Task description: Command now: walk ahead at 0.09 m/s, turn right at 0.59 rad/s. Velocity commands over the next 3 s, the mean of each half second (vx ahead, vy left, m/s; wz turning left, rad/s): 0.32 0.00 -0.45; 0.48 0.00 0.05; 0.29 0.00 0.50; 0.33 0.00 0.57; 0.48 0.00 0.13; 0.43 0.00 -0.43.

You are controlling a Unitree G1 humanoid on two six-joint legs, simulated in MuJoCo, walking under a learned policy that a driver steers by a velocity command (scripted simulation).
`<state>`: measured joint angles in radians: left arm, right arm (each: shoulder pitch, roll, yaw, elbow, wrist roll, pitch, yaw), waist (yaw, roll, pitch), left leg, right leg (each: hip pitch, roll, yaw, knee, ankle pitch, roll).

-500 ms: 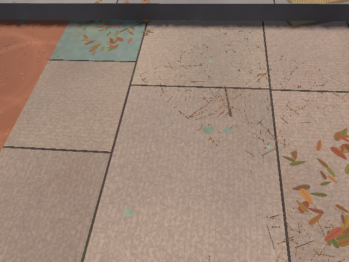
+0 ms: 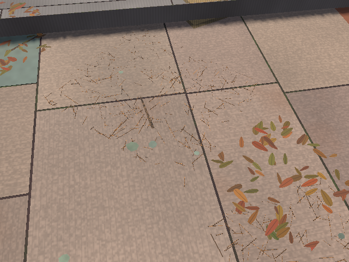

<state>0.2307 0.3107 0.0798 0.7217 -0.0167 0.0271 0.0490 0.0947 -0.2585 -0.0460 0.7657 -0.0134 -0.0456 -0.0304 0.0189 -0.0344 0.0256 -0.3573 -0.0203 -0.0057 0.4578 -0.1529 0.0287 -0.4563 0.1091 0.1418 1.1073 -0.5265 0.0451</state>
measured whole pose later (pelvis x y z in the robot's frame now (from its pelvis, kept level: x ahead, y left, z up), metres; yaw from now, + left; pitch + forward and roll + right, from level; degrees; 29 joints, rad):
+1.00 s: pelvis +0.38 -0.11 -0.01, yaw -8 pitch +2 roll +1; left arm 0.31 0.26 0.03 0.75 -0.01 -0.11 0.00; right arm 0.19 -0.28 -0.06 0.75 0.01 -0.07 0.04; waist 0.00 -0.02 0.04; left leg -0.37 -0.11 0.03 0.46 -0.13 0.10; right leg -0.41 -0.03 0.06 1.24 -0.36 -0.02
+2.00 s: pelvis +0.69 -0.11 +0.01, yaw +27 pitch +2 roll -3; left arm 0.09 0.31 0.08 0.72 0.00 -0.10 -0.03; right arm 0.45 -0.25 -0.04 0.71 0.01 -0.04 -0.02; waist -0.05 -0.04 -0.01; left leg -0.08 -0.02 -0.09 0.32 -0.27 0.06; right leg -0.62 -0.03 0.04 0.74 -0.03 0.03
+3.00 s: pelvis +1.15 +0.13 +0.01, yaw +13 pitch +1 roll +2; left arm 0.14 0.31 0.07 0.69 0.03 0.01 -0.05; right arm 0.31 -0.27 -0.06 0.80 -0.03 -0.08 0.00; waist -0.04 -0.04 0.06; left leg -0.12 0.01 0.16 0.33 -0.23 0.01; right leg -0.63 -0.06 -0.01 0.83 -0.13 0.00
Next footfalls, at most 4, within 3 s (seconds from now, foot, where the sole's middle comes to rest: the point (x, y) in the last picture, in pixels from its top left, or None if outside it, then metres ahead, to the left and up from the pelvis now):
0.36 right None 0.08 -0.17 -0.77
0.86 left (195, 250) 0.50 -0.06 -0.77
1.32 right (247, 197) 0.73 -0.28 -0.77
1.76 left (191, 219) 0.62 -0.05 -0.77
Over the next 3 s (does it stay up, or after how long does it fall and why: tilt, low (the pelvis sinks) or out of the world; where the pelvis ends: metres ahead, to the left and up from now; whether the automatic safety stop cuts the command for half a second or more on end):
stays up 1.15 0.13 0.01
